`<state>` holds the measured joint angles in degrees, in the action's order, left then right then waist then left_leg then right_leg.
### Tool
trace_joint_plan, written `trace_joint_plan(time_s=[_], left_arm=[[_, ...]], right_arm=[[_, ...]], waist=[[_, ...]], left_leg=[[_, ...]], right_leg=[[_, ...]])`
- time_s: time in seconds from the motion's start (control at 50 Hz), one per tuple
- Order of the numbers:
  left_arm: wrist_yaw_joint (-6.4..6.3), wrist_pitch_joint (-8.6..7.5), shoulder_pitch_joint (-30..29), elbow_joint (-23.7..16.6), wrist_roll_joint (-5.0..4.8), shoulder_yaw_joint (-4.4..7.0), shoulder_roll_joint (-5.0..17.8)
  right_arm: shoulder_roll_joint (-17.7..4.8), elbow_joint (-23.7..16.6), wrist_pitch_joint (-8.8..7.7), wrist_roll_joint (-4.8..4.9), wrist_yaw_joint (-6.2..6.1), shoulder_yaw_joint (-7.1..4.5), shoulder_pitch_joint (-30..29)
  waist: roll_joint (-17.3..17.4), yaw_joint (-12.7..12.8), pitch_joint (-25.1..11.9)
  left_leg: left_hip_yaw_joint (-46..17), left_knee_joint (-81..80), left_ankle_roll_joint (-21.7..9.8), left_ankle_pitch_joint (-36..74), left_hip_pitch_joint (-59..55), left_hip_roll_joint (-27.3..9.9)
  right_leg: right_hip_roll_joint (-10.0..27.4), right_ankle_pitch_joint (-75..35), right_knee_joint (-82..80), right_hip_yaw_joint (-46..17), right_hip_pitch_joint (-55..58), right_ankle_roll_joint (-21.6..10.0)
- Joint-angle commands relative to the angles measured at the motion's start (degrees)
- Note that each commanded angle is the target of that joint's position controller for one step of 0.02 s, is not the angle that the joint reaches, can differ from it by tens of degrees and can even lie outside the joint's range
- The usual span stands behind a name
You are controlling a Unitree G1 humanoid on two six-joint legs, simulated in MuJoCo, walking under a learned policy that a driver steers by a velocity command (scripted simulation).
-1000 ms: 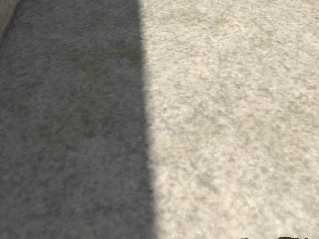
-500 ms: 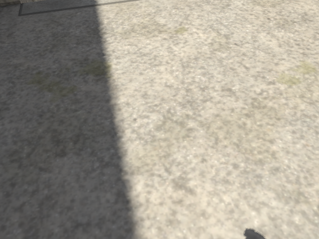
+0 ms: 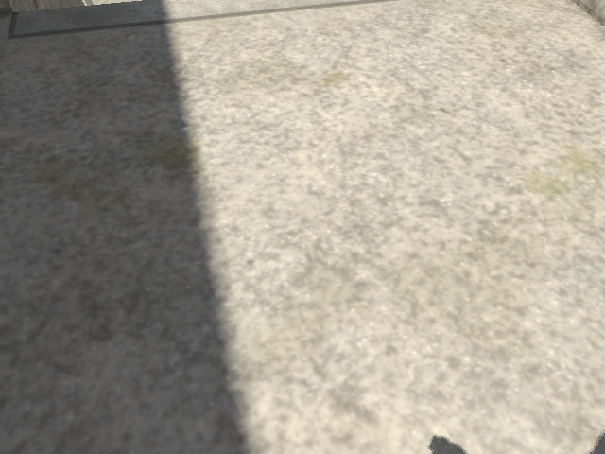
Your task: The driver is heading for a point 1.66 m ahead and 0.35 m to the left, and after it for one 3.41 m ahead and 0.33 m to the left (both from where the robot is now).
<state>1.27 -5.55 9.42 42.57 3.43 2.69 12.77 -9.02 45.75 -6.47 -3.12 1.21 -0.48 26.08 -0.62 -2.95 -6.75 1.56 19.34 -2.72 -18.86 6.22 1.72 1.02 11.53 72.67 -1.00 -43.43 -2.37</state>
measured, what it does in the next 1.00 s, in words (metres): walks ahead: right foot, then left foot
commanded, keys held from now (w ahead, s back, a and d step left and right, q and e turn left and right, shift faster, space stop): w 1.00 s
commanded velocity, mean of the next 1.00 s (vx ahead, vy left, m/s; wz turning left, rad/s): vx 0.49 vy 0.00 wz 0.00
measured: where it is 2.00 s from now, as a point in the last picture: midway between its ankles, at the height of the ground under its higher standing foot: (272, 256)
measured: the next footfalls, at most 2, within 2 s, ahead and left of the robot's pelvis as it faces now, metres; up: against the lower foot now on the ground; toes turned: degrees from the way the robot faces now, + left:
right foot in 0.22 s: +0.30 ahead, -0.11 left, +0.00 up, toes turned -2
left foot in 0.74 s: +0.59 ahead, +0.13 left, +0.00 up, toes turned +3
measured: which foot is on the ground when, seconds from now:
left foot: down 0.00-0.22, up 0.24-0.72, down 0.74-1.00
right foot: up 0.00-0.20, down 0.22-0.74, up 0.76-1.00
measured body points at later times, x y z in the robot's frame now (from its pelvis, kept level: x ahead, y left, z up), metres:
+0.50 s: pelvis +0.28 -0.03 +0.01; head +0.30 -0.03 +0.45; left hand +0.29 +0.24 -0.12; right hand +0.46 -0.28 -0.09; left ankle +0.38 +0.15 -0.65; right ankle +0.26 -0.11 -0.74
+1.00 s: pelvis +0.56 +0.05 +0.01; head +0.59 +0.06 +0.46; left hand +0.73 +0.31 -0.10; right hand +0.61 -0.23 -0.11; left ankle +0.55 +0.13 -0.74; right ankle +0.64 -0.12 -0.66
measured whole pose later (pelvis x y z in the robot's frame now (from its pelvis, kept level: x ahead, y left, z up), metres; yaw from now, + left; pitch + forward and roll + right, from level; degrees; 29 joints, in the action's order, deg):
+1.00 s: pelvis +0.56 +0.05 +0.01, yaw +1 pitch +3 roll +1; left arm -0.3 -3.7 7.7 43.6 -0.4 3.2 16.0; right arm -13.9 46.9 -4.9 -0.1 0.7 -3.3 19.9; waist -2.6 -2.6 -0.2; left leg 3.4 17.5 -3.8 -9.6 10.9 3.1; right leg 6.5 10.5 57.2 -2.1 -38.8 -0.1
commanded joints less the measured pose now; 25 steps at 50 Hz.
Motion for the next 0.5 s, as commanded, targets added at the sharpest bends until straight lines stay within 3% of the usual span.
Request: trace_joint_plan(time_s=[0.02,0.04,0.08,0.14,0.16,0.18,0.2,0.22,0.24,0.26,0.28,0.3,0.32,0.34,0.36,0.4,0.42,0.46,0.5], left_arm=[[1.22,-0.24,-8.5,-4.1,-0.48,-0.29,1.0],[1.6,0.07,-9.3,-3.7,-0.56,-0.65,0.1],[2.38,1.01,-13.6,-4.8,-0.36,-1.54,-1.3],[2.33,1.52,-16.8,-6.8,-0.57,-1.14,1.1],[1.68,-0.09,-16.4,-7.3,-7.16,0.61,5.2],[1.32,-1.07,-13.4,-7.0,-7.15,0.78,5.4],[0.78,-1.24,-6.0,-5.1,-6.24,1.85,7.2],[-0.13,-0.44,5.3,-2.1,-5.42,3.35,10.2],[-1.53,0.75,17.4,0.0,-4.38,4.87,15.6],[-1.51,0.93,18.6,1.0,-3.15,4.11,15.1],[-1.97,1.31,16.2,0.6,-3.47,3.26,10.1],[-2.26,1.19,10.5,-0.2,-4.0,2.51,7.7],[-1.77,0.75,6.3,-0.4,-4.14,1.72,5.8],[-1.39,0.34,4.1,-0.2,-3.49,1.24,4.3],[-0.98,0.0,3.1,0.1,-2.96,1.05,3.6],[-0.38,-0.63,2.8,1.3,-3.41,1.37,4.8],[-0.25,-1.09,2.9,1.5,-3.17,1.64,6.3],[-0.73,-1.23,4.5,2.3,-3.26,1.86,7.9],[-1.07,-0.99,6.1,2.9,-3.63,1.99,8.7]], right_arm=[[-6.2,-4.4,-1.15,-0.67,-0.25,-1.28,-4.3],[-6.8,-3.7,-1.17,-0.39,0.21,-1.46,-3.8],[-8.2,-0.8,-0.77,0.01,1.37,-1.71,0.5],[-9.2,2.2,-0.82,0.01,2.03,-1.86,2.9],[-12.0,1.8,0.84,5.74,-0.83,-3.06,2.0],[-13.3,2.7,1.6,5.86,-2.23,-2.95,3.0],[-13.8,2.6,1.97,4.9,-2.92,-3.02,2.2],[-14.1,1.2,1.93,3.98,-2.99,-2.97,-1.1],[-11.4,-1.2,1.52,2.64,-2.97,-2.24,-2.7],[-1.9,-0.8,0.29,3.16,-1.97,0.14,4.4],[-7.1,-0.6,-1.09,4.75,-1.14,-1.22,-0.5],[-9.7,-3.2,-1.46,5.8,-0.88,-2.07,-7.6],[-9.9,-4.8,-1.13,5.06,-1.02,-2.07,-10.9],[-9.8,-5.3,-0.55,4.17,-1.34,-2.41,-11.3],[-8.9,-5.3,0.26,4.2,-1.28,-2.41,-8.9],[-7.2,-5.2,1.75,4.24,-1.51,-2.12,-8.0],[-7.4,-5.4,2.21,3.88,-1.94,-2.23,-8.5],[-7.9,-6.8,2.39,3.06,-2.28,-2.15,-12.4],[-7.4,-7.8,1.87,3.01,-1.95,-1.71,-16.7]], waist=[[2.9,0.4,4.5],[3.4,0.3,5.4],[4.3,-0.5,8.5],[5.6,0.3,8.1],[4.5,1.1,11.8],[6.8,3.2,7.1],[9.6,6.9,2.8],[10.5,11.7,-3.6],[-0.4,14.3,-12.4],[-15.3,9.3,-19.6],[-9.4,11.0,-14.9],[-5.9,9.5,-5.1],[-0.3,6.8,-0.2],[0.2,4.6,2.3],[-1.6,2.1,3.3],[-2.7,0.5,6.2],[-2.0,0.1,7.0],[-1.7,0.6,8.0],[-1.7,2.1,7.6]], left_leg=[[-8.5,-10.6,-11.2,23.3,-2.8,-12.5],[-5.8,-11.2,-10.9,25.6,0.4,-11.1],[-6.2,-12.4,-11.4,30.1,1.2,-13.4],[-7.0,-10.5,-10.7,39.4,-9.8,-17.1],[-4.1,-4.7,-6.2,54.1,-11.8,-13.4],[-4.3,0.2,-4.7,65.1,-12.0,-13.9],[-3.7,7.0,-3.3,71.4,-10.2,-13.3],[-2.9,17.1,-2.0,66.0,-1.0,-11.6],[-0.3,36.7,-0.1,36.4,13.8,-4.7],[-7.5,58.3,2.6,-13.1,32.1,4.6],[-11.9,65.4,1.2,-10.6,38.4,0.9],[-9.4,64.6,0.5,-3.8,41.5,-2.5],[-6.8,62.0,0.3,0.6,40.0,-6.2],[-6.4,60.1,0.5,2.7,36.6,-7.7],[-6.8,58.1,0.6,3.5,33.8,-9.3],[-6.3,54.7,1.2,4.5,33.8,-10.7],[-5.8,52.1,1.9,6.7,34.0,-10.9],[-4.5,44.5,3.3,13.3,34.8,-11.2],[-3.2,33.0,3.3,21.1,32.0,-10.4]], right_leg=[[3.4,-7.6,-12.6,1.7,-7.5,2.5],[2.8,-8.9,-19.6,3.7,-2.4,2.5],[2.1,-8.6,-28.3,5.5,1.9,1.0],[0.8,-8.9,-36.3,4.8,0.6,-3.1],[-2.0,-5.8,-39.7,7.5,3.4,-2.5],[-4.2,-7.6,-41.3,8.8,10.9,-2.6],[-4.7,-11.1,-42.5,7.9,21.8,-3.9],[-1.0,-15.4,-40.0,3.4,39.5,-5.9],[11.5,-19.4,-38.5,-11.8,58.9,-9.6],[23.4,-11.0,-48.0,-38.7,71.9,-19.2],[20.6,0.4,-53.6,-40.1,65.9,-17.0],[18.7,3.6,-56.0,-30.3,55.4,-14.6],[16.8,1.6,-58.3,-23.4,45.8,-13.5],[15.3,0.1,-60.9,-19.8,38.3,-13.1],[13.5,0.9,-62.8,-16.7,33.9,-12.6],[11.6,0.5,-65.6,-12.0,28.3,-12.5],[10.9,-2.8,-65.9,-9.0,25.8,-12.4],[9.3,-9.8,-66.0,-4.8,24.5,-12.2],[7.4,-13.5,-65.2,-1.2,24.7,-10.6]])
